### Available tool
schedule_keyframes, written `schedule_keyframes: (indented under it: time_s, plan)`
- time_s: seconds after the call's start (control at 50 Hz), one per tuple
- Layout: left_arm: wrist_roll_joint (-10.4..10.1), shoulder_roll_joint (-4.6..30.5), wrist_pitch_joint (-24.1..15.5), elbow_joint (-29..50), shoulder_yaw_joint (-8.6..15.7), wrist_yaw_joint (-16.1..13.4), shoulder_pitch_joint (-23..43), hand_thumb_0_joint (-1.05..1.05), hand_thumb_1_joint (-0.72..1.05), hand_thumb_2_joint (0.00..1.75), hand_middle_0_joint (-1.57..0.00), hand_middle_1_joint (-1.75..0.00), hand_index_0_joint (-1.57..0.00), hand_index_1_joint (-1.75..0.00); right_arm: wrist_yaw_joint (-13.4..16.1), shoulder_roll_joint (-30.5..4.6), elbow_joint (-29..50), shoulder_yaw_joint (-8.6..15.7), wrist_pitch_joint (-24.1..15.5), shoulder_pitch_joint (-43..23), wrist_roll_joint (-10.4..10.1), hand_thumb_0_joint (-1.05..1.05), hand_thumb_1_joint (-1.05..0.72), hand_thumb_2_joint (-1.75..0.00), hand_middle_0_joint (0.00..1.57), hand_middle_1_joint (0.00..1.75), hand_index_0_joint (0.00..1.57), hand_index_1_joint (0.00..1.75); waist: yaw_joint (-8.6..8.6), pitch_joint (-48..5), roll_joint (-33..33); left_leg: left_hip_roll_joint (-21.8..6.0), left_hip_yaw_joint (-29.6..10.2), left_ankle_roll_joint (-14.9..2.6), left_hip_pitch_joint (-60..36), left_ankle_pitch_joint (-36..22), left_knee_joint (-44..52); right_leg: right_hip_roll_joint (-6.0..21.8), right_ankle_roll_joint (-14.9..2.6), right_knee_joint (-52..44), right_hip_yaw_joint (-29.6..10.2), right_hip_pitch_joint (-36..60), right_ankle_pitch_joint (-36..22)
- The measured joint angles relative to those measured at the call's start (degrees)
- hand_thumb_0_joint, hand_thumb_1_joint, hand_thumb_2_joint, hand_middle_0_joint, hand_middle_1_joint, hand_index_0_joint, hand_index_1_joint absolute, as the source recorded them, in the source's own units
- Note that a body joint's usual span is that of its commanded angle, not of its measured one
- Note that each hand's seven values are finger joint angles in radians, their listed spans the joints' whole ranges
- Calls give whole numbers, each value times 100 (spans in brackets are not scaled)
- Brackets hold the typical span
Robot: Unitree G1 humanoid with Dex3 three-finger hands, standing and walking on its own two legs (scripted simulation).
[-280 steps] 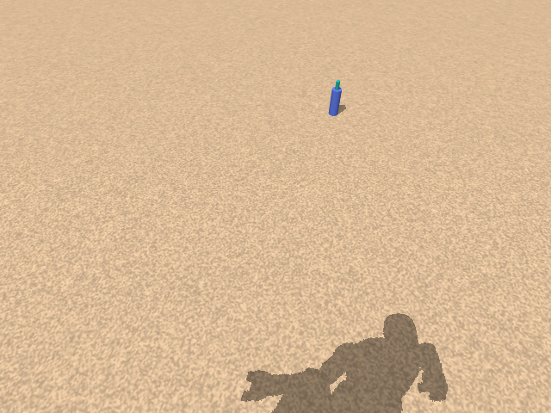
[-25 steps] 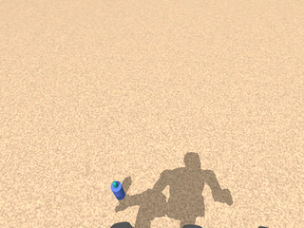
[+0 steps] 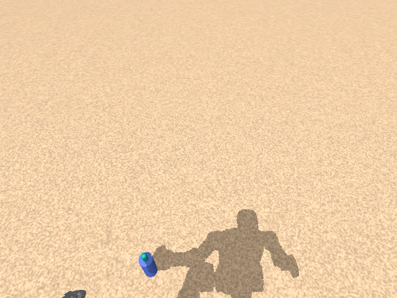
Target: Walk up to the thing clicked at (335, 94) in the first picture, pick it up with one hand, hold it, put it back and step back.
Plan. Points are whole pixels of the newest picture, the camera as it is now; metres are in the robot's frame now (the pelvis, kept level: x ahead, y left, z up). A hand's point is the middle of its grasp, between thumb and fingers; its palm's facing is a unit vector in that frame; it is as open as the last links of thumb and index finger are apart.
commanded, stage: walk up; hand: left
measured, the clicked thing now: (147, 263) +0.37 +0.23 -0.66
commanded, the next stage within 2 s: stand in 0.86 s
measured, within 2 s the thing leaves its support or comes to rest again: neither
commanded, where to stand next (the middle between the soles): +0.05 +0.00 m, yaw +1 degrees
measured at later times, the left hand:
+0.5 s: hand out of the picture +0.08 +0.26 -0.15, palm faces +0.00 -0.94 -0.33, open 7.4 cm
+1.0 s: hand out of the picture +0.10 +0.26 -0.15, palm faces -0.01 -0.94 -0.33, open 7.4 cm
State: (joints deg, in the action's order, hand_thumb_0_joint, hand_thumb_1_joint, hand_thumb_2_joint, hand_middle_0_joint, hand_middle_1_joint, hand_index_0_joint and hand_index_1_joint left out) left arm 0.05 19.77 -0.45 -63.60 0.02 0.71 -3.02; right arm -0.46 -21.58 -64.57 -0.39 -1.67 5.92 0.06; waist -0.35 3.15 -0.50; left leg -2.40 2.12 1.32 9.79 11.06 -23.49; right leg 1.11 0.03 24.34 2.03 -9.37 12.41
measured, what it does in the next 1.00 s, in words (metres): stands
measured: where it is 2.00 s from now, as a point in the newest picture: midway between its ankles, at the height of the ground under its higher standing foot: outside the picture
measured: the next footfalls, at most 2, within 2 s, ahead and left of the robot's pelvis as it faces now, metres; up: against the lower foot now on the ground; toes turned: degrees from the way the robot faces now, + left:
none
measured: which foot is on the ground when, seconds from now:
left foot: down 0.00-1.00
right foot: down 0.00-1.00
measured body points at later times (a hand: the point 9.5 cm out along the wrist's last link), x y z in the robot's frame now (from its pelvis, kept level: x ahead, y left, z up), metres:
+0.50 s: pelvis +0.01 +0.01 +0.01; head +0.02 +0.01 +0.45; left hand +0.08 +0.31 -0.13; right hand +0.09 -0.29 -0.13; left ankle +0.02 +0.14 -0.74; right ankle +0.01 -0.12 -0.74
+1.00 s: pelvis +0.02 +0.01 +0.01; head +0.02 +0.01 +0.46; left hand +0.10 +0.31 -0.13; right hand +0.10 -0.29 -0.13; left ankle +0.02 +0.14 -0.74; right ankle +0.01 -0.12 -0.74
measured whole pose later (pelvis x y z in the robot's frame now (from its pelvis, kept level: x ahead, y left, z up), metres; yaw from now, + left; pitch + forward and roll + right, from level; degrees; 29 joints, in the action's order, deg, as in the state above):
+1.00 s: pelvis +0.02 +0.01 +0.01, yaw +0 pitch -2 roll +0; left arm 0.7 19.6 -0.3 -66.2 0.6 0.3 -4.0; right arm -0.3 -20.0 -66.2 -0.1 -1.0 4.4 0.4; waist 0.0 3.1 -0.1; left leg -1.4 2.4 0.6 6.3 9.5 -18.0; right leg 1.9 1.2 17.5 1.9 -5.2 10.1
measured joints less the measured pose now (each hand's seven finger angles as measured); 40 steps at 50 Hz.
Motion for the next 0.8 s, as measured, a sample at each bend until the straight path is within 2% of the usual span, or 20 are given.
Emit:
schedule_keyframes:
  time_s: [0.42,0.8]
  plan:
    - [49,4,42,-359,67,4,-105,1,90,90,-21,-30,-20,-30,-8,157,-197,-16,44,-107,26,0,-90,-90,20,30,20,30,70,-21,61,15,16,-25,-242,-144,401,-1,47,-540,-2,304,-224]
    - [62,-35,51,-334,78,-12,-128,1,90,90,-21,-30,-20,-30,8,164,-203,23,43,-71,30,0,-90,-90,20,30,20,30,48,-48,13,90,30,-76,-313,-132,494,72,108,-607,-12,367,-200]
